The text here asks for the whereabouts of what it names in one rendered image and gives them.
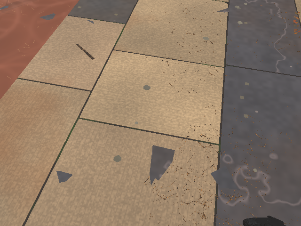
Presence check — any right robot hand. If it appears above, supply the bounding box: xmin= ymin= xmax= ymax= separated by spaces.
xmin=243 ymin=216 xmax=286 ymax=226

